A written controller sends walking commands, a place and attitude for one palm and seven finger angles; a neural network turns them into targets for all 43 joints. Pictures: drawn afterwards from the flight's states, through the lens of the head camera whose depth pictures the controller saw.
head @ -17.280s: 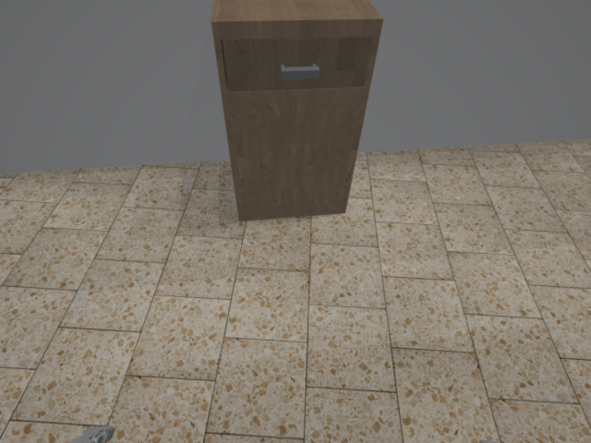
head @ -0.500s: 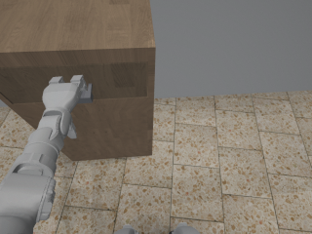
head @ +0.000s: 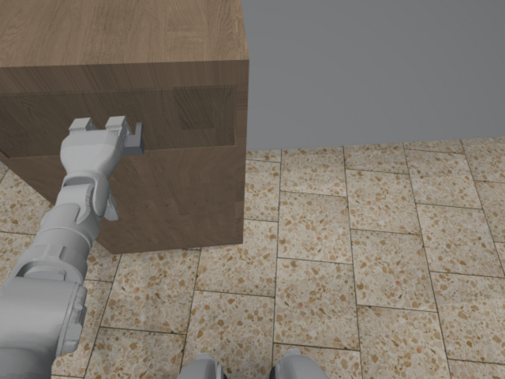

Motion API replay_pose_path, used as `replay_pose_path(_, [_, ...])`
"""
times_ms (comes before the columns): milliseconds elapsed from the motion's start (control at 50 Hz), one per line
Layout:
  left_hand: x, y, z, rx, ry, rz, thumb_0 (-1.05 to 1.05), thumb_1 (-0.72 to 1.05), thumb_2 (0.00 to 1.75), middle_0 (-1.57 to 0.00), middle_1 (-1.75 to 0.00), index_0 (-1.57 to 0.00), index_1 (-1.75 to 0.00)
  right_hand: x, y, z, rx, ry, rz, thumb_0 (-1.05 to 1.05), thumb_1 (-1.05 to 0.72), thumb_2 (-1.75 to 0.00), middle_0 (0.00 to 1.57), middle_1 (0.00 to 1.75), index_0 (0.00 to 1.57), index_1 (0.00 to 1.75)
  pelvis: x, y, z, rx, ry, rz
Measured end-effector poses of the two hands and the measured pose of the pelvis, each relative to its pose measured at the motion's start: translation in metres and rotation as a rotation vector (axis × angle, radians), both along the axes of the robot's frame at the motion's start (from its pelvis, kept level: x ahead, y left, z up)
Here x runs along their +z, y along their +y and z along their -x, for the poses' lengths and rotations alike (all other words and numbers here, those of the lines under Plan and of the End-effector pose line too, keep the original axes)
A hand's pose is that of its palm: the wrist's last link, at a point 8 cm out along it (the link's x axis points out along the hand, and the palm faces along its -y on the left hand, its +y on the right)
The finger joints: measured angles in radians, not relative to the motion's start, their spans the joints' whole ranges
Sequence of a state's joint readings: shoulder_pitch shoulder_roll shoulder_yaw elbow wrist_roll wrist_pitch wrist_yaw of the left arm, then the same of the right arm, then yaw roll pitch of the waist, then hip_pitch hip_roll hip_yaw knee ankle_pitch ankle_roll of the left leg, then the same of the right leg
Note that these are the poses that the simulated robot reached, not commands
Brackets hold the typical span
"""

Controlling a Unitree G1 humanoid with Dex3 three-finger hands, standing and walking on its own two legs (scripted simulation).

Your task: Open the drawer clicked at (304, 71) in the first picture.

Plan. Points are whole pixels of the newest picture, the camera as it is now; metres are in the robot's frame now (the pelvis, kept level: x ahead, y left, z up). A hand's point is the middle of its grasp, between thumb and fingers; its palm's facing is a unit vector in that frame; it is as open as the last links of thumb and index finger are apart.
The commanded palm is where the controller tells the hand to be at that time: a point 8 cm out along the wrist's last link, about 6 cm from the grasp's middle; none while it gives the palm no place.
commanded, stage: lower the fingers behind the handle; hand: left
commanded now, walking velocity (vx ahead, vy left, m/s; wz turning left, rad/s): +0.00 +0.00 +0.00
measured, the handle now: (110, 137) +0.53 +0.24 +0.01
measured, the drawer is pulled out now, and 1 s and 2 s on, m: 0.00 0.00 0.07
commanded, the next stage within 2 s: close the thumb around the handle in 0.40 s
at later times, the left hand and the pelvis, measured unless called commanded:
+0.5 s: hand (108, 171) +0.46 +0.24 -0.01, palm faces -0.07 -0.03 -1.00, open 13.9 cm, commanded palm +0.45 +0.23 +0.04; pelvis +0.00 +0.00 +0.00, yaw +0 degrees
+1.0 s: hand (108, 170) +0.46 +0.24 -0.01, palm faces -0.07 -0.03 -1.00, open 7.6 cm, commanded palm +0.45 +0.23 +0.04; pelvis +0.00 +0.00 +0.00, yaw +0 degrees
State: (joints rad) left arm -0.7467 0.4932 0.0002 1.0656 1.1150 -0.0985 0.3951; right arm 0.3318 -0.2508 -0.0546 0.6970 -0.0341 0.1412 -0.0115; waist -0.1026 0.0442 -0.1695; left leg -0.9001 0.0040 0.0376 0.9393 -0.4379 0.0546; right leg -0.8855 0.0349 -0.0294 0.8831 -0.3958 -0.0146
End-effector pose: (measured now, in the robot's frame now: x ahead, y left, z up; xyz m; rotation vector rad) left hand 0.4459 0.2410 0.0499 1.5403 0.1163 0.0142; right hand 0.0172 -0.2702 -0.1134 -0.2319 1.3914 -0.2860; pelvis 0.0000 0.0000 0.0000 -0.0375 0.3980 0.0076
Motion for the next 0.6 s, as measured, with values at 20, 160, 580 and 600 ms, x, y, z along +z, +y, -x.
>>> replay_pose_path(20, [-0.0011,0.0002,0.0001,-0.002,-0.002,0.0,-0.01,-0.49,0.3,-0.26,-1.19,-0.3,-1.19,-0.0008,-0.0001,0.0007,0.0,0.002,0.001,0.0,-0.91,-0.9,0.2,0.3,0.2,0.3,-0.0009,0.0002,0.0004,-0.001,0.002,0.001])
replay_pose_path(160, [-0.0069,0.0013,0.0001,-0.002,-0.014,-0.006,-0.01,-0.49,0.3,-0.26,-1.2,-0.3,-1.19,-0.0054,0.0013,0.0048,0.0,0.012,0.002,0.0,-0.91,-0.9,0.2,0.3,0.2,0.3,-0.0057,0.0016,0.0032,0.002,0.012,0.005])
replay_pose_path(580, [-0.0054,0.001,-0.0002,0.0,0.0,-0.004,0.0,-0.47,0.31,-0.28,-1.2,-0.31,-1.2,-0.0047,0.0065,0.0053,0.003,0.015,-0.01,0.0,-0.91,-0.9,0.2,0.3,0.2,0.3,-0.0037,0.0022,0.0009,0.007,0.007,0.008])
replay_pose_path(600, [-0.0055,0.001,-0.0001,0.0,-0.002,-0.005,-0.01,-0.46,0.32,-0.28,-1.2,-0.32,-1.2,-0.0049,0.0061,0.0048,0.003,0.015,-0.01,0.0,-0.91,-0.9,0.2,0.3,0.2,0.3,-0.0038,0.0022,0.0007,0.007,0.008,0.008])
